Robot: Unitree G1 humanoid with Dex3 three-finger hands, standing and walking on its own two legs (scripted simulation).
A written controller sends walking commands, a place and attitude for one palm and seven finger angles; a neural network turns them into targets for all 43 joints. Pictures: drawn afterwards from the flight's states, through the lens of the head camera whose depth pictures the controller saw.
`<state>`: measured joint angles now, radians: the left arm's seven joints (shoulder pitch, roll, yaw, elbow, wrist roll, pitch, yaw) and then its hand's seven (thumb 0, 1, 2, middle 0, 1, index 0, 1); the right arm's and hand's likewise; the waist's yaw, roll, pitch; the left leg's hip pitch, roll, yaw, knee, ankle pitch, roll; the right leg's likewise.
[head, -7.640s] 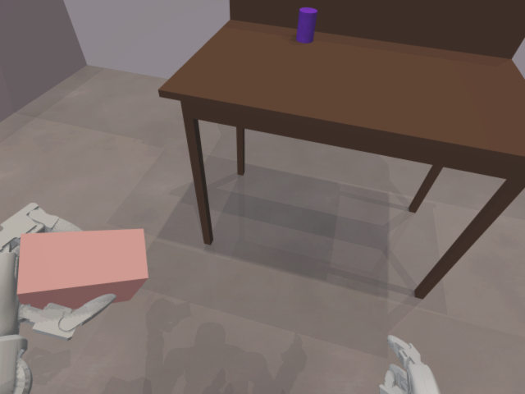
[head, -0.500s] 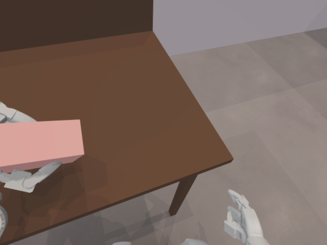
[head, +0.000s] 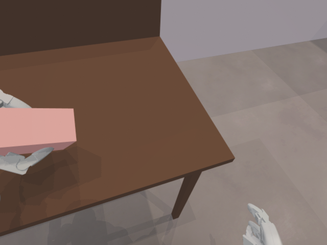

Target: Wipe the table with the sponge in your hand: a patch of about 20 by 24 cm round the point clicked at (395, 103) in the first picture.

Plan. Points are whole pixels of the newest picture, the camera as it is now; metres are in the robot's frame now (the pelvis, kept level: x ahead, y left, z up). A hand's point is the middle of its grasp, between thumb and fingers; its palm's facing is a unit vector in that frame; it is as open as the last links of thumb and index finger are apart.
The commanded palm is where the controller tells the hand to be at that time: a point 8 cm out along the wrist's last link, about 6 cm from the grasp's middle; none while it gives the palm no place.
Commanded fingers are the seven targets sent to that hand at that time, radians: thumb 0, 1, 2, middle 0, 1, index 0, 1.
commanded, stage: come to a stop and stand still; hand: left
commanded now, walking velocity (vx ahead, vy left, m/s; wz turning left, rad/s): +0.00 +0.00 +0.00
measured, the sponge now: (44, 132) +0.26 +0.26 +0.17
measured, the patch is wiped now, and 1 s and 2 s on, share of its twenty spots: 0.00 0.00 0.00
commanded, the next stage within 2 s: look again from close up in 0.82 s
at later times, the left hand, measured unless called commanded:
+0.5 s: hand (18, 143) +0.24 +0.29 +0.17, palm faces +0.42 -0.86 -0.30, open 9.9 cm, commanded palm +0.17 +0.32 +0.18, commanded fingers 0.00 0.10 1.30 -1.20 -1.60 -1.20 -1.60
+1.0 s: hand (15, 144) +0.23 +0.30 +0.16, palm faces +0.40 -0.85 -0.34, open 9.9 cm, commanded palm +0.18 +0.33 +0.18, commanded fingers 0.00 0.10 1.30 -1.20 -1.60 -1.20 -1.60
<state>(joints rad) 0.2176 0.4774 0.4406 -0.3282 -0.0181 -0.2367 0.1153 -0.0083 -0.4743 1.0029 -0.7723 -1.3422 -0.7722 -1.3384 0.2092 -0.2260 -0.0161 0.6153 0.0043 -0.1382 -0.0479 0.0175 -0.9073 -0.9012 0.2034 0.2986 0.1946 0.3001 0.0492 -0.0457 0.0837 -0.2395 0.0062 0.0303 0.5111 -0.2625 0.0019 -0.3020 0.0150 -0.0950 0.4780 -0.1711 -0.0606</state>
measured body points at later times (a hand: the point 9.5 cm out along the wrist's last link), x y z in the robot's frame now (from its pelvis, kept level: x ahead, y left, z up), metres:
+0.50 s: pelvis +0.01 +0.04 +0.00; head +0.03 +0.07 +0.45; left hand +0.21 +0.33 +0.18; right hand +0.19 -0.17 -0.06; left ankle +0.01 +0.12 -0.74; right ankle +0.05 -0.08 -0.74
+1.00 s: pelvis +0.02 +0.05 +0.00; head +0.04 +0.07 +0.45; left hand +0.21 +0.34 +0.18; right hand +0.20 -0.17 -0.06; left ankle +0.01 +0.12 -0.74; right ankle +0.05 -0.08 -0.74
